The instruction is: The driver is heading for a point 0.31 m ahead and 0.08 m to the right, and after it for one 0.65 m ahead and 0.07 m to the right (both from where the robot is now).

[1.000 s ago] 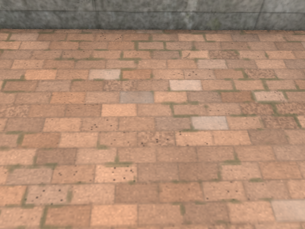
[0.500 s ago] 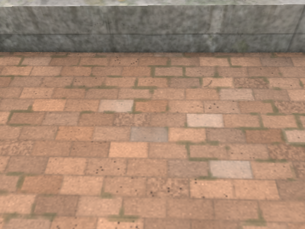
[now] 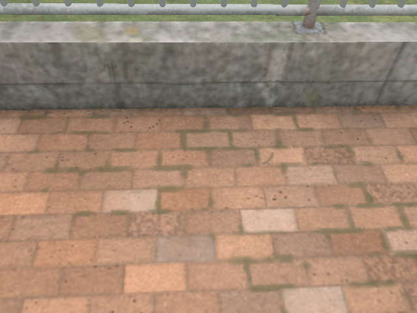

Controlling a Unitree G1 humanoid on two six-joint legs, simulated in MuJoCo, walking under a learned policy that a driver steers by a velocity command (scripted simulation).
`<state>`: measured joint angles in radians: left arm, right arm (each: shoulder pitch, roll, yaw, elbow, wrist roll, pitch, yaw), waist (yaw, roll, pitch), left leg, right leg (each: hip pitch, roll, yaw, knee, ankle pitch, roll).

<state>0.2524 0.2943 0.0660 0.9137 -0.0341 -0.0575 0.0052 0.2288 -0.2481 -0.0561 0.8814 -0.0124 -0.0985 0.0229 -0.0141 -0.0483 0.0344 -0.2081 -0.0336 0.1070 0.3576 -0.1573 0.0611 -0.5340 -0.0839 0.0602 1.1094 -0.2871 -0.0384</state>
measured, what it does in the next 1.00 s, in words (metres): walks ahead: right foot, then left foot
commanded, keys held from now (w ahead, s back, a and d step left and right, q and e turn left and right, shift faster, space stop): w+e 0.34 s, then w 0.06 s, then w+q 0.34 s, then no key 0.26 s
